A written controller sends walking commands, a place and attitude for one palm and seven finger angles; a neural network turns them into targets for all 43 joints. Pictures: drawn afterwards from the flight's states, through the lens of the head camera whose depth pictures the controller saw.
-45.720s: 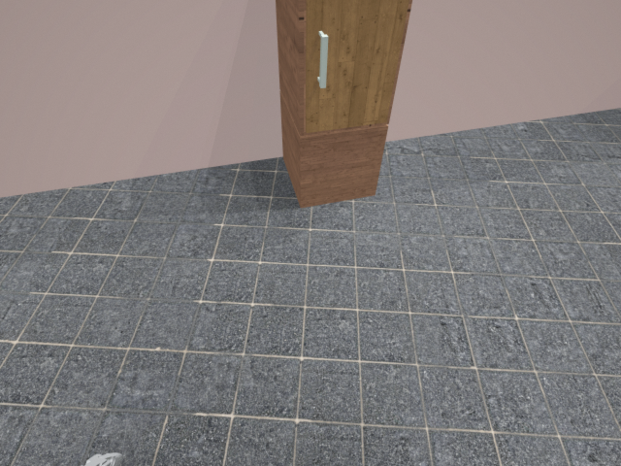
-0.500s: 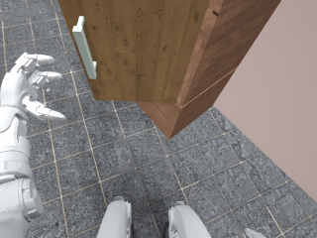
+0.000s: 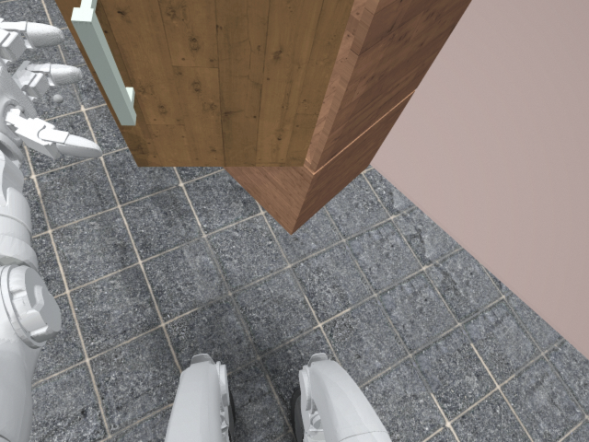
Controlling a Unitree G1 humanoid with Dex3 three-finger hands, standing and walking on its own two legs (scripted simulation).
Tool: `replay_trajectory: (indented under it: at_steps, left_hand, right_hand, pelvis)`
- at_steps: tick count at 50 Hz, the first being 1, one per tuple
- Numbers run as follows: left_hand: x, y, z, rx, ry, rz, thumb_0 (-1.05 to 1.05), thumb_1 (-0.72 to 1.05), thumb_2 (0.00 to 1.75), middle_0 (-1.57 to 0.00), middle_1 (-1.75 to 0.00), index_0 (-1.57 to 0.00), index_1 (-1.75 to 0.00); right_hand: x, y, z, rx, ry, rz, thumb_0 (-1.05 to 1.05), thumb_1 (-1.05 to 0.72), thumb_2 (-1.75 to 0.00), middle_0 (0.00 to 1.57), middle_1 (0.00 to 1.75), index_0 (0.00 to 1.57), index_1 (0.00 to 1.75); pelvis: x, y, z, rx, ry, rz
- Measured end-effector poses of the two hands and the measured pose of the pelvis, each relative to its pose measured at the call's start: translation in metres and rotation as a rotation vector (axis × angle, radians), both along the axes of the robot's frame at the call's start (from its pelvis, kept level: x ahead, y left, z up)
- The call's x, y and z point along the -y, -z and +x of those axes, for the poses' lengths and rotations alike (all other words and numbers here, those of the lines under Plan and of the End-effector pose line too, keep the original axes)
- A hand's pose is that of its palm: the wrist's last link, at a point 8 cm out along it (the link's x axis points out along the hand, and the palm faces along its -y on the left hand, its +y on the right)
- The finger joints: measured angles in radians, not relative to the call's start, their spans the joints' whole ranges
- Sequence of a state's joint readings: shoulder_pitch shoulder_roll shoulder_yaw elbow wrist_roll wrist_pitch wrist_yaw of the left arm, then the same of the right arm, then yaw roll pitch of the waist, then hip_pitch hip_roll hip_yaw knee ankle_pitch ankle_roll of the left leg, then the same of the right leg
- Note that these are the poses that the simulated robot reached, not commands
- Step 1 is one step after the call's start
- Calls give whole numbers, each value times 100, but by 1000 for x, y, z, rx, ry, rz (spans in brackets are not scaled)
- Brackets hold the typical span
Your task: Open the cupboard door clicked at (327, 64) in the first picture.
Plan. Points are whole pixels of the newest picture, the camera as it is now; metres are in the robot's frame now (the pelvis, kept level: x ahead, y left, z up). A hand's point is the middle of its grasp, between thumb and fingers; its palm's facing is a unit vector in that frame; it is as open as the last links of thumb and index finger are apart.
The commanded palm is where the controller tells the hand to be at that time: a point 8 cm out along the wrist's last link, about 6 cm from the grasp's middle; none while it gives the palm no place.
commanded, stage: move the hooked fingers beside the handle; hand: left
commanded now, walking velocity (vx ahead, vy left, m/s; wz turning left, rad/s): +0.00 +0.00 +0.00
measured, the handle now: (111, 64) +0.58 +0.19 +0.07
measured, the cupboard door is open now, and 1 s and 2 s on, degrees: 50 50 50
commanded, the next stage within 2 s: slide the fingers in behind the handle in 0.82 s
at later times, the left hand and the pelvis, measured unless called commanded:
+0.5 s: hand (52, 97) +0.53 +0.25 +0.06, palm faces +0.01 -1.00 -0.01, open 14.0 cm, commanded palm +0.52 +0.28 +0.06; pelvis +0.01 +0.00 +0.00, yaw +0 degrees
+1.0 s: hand (57, 100) +0.53 +0.25 +0.06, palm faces -0.01 -1.00 -0.01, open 14.0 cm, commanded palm +0.52 +0.27 +0.06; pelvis +0.01 +0.01 +0.00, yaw +0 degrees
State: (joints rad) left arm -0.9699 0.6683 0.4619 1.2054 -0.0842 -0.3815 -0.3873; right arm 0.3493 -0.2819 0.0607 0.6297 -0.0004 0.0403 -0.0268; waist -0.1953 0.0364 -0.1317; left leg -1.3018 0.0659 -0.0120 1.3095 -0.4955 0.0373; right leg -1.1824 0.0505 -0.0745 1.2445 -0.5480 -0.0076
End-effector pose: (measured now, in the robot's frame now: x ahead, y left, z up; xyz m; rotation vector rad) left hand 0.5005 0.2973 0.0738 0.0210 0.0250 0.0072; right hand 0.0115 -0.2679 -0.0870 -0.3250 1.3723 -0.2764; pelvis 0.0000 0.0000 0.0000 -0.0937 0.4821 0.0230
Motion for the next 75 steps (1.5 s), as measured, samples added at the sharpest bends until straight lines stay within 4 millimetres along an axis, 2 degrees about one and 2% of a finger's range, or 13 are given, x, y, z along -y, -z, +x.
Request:
replay_trajectory:
  at_steps: [6, 14, 19, 32, 43, 47, 58, 68, 75]
  left_hand:
    - [3, -1, 15, 3, 1, -1, -1, -50, 30, -30, -120, -30, -120]
    - [-8, 9, 8, -27, -21, 8, -1, -50, 30, -30, -120, -30, -120]
    - [-13, 6, 5, -12, -18, 4, -1, -50, 30, -30, -120, -30, -120]
    - [-9, 10, 8, -14, -5, -15, -1, -50, 30, -30, -120, -30, -120]
    - [-19, 9, 1, -6, -9, -4, -1, -50, 30, -30, -120, -29, -120]
    - [-13, 9, 3, -14, 4, -6, -1, -50, 30, -30, -120, -29, -120]
    - [18, 11, 11, -17, 9, -17, -1, -50, 30, -30, -120, -30, -120]
    - [23, 8, 9, 4, -6, 4, -1, -50, 30, -30, -120, -30, -120]
    - [34, 9, 5, -14, 2, -5, -1, -50, 30, -30, -120, -30, -120]
  right_hand:
    - [-3, 0, -13, -40, 29, 6, 1, -90, -90, 21, 30, 21, 30]
    - [-9, -1, -19, -74, 48, 28, 1, -90, -90, 21, 30, 21, 30]
    - [-8, -1, -12, -81, 34, 25, 1, -90, -90, 21, 30, 21, 30]
    - [-1, -6, 16, -14, 0, -6, 1, -90, -90, 21, 30, 21, 30]
    - [-9, -1, 14, -26, -5, 12, 1, -90, -90, 21, 30, 21, 30]
    - [-11, -1, 10, -38, -7, 13, 1, -90, -90, 21, 30, 21, 30]
    - [-12, -2, 0, -37, 17, 26, 1, -90, -90, 21, 30, 21, 30]
    - [-10, 0, -7, -54, 36, 46, 1, -90, -90, 21, 30, 21, 30]
    - [-7, 0, -1, -48, 25, 51, 1, -90, -90, 21, 30, 21, 30]
  pelvis:
    - [-1, 2, 1, -18, 9, -3]
    - [-1, -1, 5, -20, 19, -1]
    - [-1, -3, 7, -16, 8, -5]
    - [-3, -3, 10, -16, 4, -11]
    - [-5, -2, 8, -11, -2, -15]
    - [-6, -2, 7, -13, -8, -16]
    - [-5, -4, 7, -10, -1, -9]
    - [-1, -4, 8, -6, 5, 0]
    - [2, -7, 9, 1, -1, 5]
